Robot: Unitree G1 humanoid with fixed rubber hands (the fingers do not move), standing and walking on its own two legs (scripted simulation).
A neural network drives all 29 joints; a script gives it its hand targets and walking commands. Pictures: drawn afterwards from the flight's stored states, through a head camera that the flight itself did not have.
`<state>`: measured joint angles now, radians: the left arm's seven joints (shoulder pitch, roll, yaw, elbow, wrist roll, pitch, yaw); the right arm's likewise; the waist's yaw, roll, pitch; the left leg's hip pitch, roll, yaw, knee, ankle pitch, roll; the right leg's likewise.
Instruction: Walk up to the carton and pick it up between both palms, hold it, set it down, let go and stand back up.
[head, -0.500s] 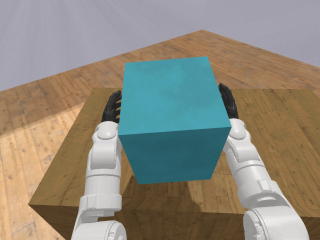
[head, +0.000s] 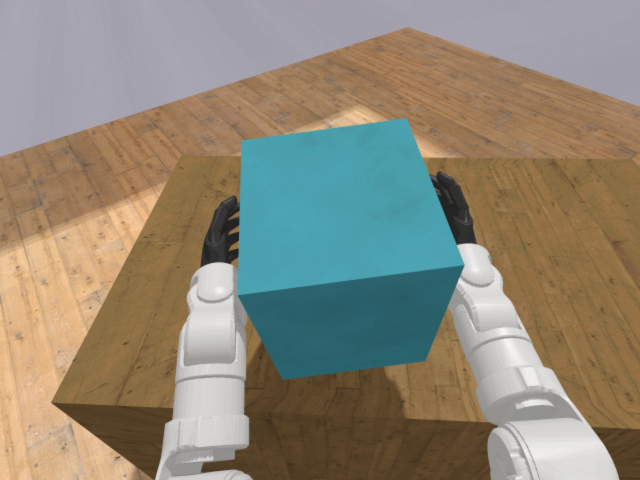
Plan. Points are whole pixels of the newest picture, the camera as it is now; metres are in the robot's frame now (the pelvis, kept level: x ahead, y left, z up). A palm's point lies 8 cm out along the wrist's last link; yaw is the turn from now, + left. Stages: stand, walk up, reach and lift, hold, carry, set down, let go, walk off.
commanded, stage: set down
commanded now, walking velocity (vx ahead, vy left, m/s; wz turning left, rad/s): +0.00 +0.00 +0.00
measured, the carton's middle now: (340, 258) +0.37 +0.00 +0.10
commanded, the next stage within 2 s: none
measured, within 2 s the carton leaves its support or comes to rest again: rests again in 1.72 s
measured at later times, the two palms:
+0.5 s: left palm (243, 267) +0.37 +0.13 +0.08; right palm (453, 243) +0.41 -0.16 +0.08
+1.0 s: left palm (247, 288) +0.37 +0.13 +0.03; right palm (442, 257) +0.42 -0.15 +0.03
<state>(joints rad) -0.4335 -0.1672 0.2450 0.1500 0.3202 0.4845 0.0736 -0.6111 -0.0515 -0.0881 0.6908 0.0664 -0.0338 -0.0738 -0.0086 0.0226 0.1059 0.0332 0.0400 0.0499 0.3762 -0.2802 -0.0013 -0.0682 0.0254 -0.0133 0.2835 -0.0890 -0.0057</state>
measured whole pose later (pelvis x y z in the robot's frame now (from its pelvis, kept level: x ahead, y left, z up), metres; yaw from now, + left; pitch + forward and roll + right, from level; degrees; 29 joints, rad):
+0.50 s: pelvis +0.02 -0.01 +0.00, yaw -1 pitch +2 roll -2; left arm -0.40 -0.20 0.23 0.17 0.32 0.38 0.14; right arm -0.61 -0.07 -0.10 0.76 0.07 -0.14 -0.02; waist 0.00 0.02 0.06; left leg -0.14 0.07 0.05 0.38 -0.27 -0.02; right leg -0.21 0.06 -0.01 0.22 -0.05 -0.03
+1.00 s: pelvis +0.02 -0.02 +0.00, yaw -1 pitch +11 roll -2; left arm -0.38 -0.19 0.23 0.30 0.32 0.19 0.16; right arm -0.61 -0.08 -0.10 0.82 0.02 -0.25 -0.01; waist 0.04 0.02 0.01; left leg -0.30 0.07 0.05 0.38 -0.26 -0.02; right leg -0.37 0.06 -0.02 0.22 -0.03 -0.04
